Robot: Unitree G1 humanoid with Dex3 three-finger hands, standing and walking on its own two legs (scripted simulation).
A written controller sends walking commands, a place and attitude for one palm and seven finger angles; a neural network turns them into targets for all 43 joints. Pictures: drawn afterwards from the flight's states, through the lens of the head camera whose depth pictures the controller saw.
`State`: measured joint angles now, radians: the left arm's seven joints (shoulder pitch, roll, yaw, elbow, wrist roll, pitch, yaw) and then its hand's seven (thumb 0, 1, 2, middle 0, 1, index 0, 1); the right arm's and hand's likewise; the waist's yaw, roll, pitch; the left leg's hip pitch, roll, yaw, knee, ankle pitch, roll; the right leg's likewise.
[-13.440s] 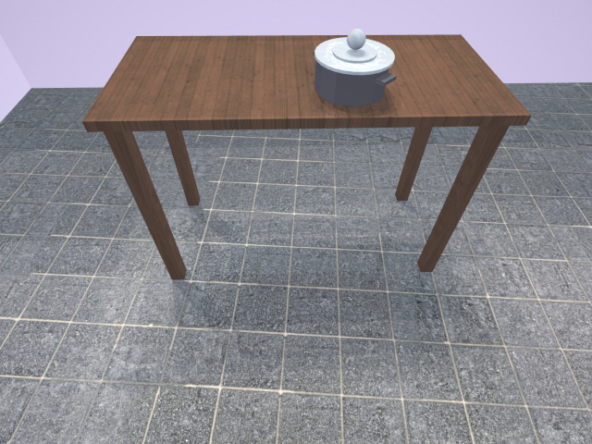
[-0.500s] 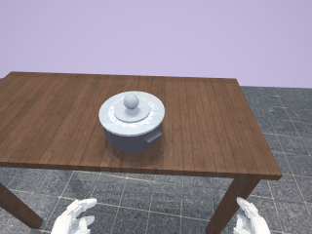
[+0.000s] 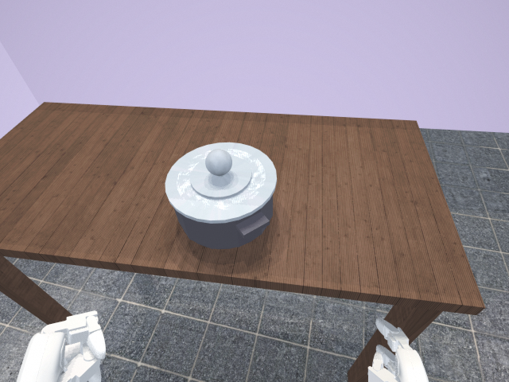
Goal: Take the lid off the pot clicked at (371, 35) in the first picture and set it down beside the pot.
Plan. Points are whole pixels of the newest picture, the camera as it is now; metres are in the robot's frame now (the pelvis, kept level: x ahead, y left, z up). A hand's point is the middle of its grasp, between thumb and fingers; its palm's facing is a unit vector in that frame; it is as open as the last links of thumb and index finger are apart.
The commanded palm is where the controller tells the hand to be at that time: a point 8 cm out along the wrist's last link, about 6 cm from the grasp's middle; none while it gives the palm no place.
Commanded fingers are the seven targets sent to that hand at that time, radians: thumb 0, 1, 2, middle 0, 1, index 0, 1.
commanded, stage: raise the hand higher, near the body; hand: left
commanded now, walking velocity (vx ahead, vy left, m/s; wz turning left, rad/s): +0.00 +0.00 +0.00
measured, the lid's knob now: (218, 162) +0.44 +0.12 +0.12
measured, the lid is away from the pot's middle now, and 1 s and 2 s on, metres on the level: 0.00 0.00 0.00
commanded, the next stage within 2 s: reach forward and open the fingers in 0.70 s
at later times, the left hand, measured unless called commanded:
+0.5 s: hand (77, 323) +0.16 +0.24 +0.10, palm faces +0.29 -0.86 -0.42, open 3.1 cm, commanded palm +0.11 +0.28 +0.13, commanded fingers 0.00 0.90 0.90 -1.30 -1.50 -1.30 -1.50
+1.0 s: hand (51, 288) +0.19 +0.28 +0.13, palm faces +0.10 -0.16 -0.98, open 2.9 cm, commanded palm +0.16 +0.28 +0.18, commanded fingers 0.00 0.53 1.13 -1.19 -1.11 -1.19 -1.11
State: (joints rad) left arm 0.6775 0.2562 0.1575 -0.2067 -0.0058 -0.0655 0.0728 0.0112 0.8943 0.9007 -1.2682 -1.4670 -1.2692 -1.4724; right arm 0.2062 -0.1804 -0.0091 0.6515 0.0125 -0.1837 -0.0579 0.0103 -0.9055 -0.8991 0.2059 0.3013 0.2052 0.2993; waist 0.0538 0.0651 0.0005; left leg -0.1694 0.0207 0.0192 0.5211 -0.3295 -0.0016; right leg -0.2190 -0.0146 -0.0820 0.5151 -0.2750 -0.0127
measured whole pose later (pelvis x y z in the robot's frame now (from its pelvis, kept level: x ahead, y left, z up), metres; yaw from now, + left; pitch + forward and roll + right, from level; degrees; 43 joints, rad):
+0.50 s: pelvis +0.01 +0.01 +0.00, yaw +0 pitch -3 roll -1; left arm 0.66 0.29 0.19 -0.41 -0.01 -0.09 0.07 0.01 0.89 0.90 -1.30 -1.49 -1.30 -1.50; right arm 0.18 -0.18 0.01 0.61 0.01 -0.19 -0.05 0.01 -0.91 -0.90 0.20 0.30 0.20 0.30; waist 0.08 0.05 0.01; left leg -0.12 0.01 0.03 0.49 -0.33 0.02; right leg -0.17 -0.03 -0.07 0.48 -0.27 0.01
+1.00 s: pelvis +0.00 +0.02 +0.00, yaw -2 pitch +0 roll +0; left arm 0.55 0.58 0.17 -0.53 0.69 0.11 0.07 0.01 0.78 0.96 -1.27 -1.38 -1.27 -1.39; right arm 0.14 -0.27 0.03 0.55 0.01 0.06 0.01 0.01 -0.91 -0.90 0.20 0.30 0.20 0.30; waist 0.09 0.09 -0.02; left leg -0.21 0.01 0.07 0.53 -0.33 0.02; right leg -0.27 -0.03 -0.03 0.52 -0.26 0.01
